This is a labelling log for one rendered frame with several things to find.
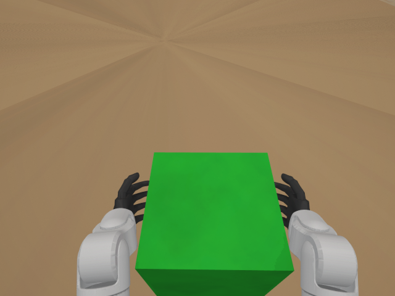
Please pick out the carton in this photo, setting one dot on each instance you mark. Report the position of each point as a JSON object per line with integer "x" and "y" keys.
{"x": 212, "y": 226}

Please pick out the right robot forearm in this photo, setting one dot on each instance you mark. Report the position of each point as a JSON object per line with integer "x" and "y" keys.
{"x": 328, "y": 261}

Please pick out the left robot forearm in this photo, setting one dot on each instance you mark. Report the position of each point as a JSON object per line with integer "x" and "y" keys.
{"x": 103, "y": 261}

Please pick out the left robot hand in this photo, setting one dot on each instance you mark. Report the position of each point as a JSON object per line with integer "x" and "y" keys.
{"x": 126, "y": 198}

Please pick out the right robot hand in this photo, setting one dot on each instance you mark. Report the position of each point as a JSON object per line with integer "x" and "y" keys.
{"x": 296, "y": 200}

